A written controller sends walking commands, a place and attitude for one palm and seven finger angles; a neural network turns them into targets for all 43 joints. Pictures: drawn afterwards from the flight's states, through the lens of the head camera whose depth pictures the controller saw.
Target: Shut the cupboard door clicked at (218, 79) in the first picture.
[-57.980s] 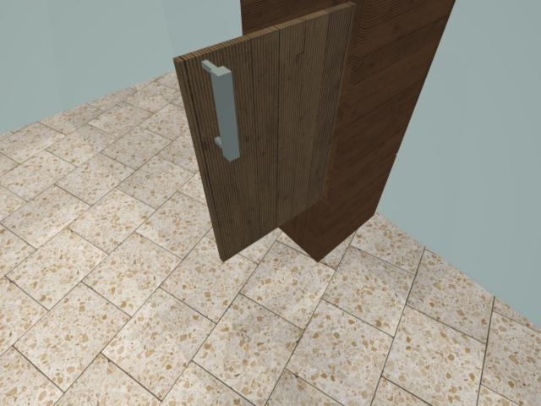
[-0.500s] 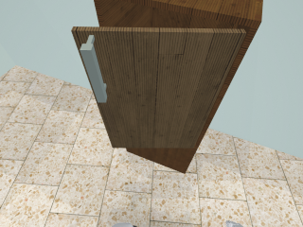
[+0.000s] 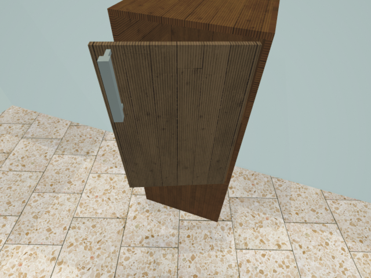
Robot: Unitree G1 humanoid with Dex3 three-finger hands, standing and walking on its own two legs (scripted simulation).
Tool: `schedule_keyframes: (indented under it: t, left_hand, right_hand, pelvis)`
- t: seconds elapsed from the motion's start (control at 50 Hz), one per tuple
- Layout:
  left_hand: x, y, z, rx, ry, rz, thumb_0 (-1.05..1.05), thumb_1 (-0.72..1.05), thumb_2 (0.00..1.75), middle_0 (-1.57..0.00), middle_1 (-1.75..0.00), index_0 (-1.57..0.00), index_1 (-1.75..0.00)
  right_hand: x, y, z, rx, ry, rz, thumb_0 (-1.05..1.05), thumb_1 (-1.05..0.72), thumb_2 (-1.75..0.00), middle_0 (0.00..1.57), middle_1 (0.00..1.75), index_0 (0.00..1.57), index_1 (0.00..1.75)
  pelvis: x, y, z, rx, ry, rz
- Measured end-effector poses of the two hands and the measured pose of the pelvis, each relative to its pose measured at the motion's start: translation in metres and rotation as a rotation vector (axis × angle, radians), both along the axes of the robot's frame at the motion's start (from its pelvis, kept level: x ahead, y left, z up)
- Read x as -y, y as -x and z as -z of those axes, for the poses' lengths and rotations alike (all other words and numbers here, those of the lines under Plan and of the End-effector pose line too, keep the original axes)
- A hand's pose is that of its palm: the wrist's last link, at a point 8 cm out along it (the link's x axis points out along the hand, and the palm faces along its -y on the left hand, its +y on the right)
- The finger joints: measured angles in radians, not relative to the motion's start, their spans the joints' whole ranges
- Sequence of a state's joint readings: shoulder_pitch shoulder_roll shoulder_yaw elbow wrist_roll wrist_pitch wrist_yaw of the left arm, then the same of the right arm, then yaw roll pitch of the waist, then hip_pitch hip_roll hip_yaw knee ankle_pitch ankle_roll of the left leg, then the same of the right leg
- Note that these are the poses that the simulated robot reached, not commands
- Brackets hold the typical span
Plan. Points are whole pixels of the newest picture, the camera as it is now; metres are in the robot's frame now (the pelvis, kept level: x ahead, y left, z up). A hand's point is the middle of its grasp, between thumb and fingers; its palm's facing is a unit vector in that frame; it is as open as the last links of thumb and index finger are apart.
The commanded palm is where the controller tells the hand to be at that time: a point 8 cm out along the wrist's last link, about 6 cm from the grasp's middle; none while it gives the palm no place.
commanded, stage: come to a stop and stand still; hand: left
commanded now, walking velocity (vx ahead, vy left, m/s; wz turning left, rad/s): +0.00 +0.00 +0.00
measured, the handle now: (113, 87) +0.50 +0.20 +0.17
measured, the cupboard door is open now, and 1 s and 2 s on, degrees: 22 22 22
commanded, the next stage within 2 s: look again from close up in 0.24 s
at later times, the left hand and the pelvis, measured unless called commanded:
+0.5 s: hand out of the picture -0.01 +0.22 -0.16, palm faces +0.01 -0.97 -0.25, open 7.4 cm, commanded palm none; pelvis -0.01 +0.00 +0.01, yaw +0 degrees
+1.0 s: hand out of the picture +0.05 +0.24 -0.15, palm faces +0.05 -0.96 -0.28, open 7.4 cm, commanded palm +0.11 +0.27 -0.06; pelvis +0.02 +0.01 +0.01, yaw +0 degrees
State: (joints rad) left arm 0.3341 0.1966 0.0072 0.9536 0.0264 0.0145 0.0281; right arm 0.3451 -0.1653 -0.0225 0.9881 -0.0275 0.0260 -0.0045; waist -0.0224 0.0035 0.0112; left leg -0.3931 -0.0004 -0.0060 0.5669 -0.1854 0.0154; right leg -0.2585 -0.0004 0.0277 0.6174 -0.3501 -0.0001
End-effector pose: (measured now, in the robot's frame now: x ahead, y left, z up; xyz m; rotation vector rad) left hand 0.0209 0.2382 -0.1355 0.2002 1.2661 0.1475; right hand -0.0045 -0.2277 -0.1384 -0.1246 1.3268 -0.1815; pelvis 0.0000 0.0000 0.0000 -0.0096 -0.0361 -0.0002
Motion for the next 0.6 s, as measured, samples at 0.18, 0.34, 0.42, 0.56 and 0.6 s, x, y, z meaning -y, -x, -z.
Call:
schedule_keyframes:
  t: [0.18, 0.34, 0.42, 0.56, 0.6]
  left_hand:
    - [-0.007, 0.035, 0.0, -0.075, 0.0, -0.027, 0.0, 0.91, 0.9, -0.2, -0.3, -0.2, -0.3]
    - [-0.016, 0.043, -0.001, -0.083, -0.008, -0.033, 0.0, 0.91, 0.9, -0.2, -0.3, -0.2, -0.3]
    - [-0.021, 0.039, -0.002, -0.07, -0.015, -0.03, 0.0, 0.91, 0.9, -0.2, -0.3, -0.2, -0.3]
    - [-0.029, 0.026, -0.006, -0.045, -0.027, -0.019, 0.0, 0.91, 0.9, -0.2, -0.3, -0.2, -0.3]
    - [-0.031, 0.023, -0.007, -0.04, -0.031, -0.015, 0.0, 0.91, 0.9, -0.2, -0.3, -0.2, -0.3]
  right_hand:
    - [0.012, 0.008, -0.006, -0.023, 0.033, -0.011, 0.0, -0.91, -0.9, 0.21, 0.3, 0.2, 0.3]
    - [0.028, -0.017, -0.014, 0.039, 0.081, -0.042, 0.0, -0.91, -0.9, 0.21, 0.3, 0.2, 0.3]
    - [0.032, -0.033, -0.019, 0.076, 0.096, -0.06, 0.0, -0.91, -0.9, 0.2, 0.3, 0.2, 0.3]
    - [0.035, -0.054, -0.025, 0.116, 0.107, -0.085, 0.0, -0.91, -0.9, 0.21, 0.3, 0.2, 0.3]
    - [0.035, -0.058, -0.026, 0.119, 0.108, -0.089, 0.0, -0.91, -0.9, 0.21, 0.3, 0.2, 0.3]
  pelvis:
    - [0.001, 0.008, -0.004, 0.004, 0.004, -0.002]
    - [-0.001, 0.012, -0.005, 0.015, 0.006, -0.003]
    - [-0.002, 0.012, -0.006, 0.018, 0.005, -0.004]
    - [-0.004, 0.01, -0.008, 0.016, 0.003, -0.005]
    - [-0.004, 0.009, -0.009, 0.015, 0.003, -0.005]
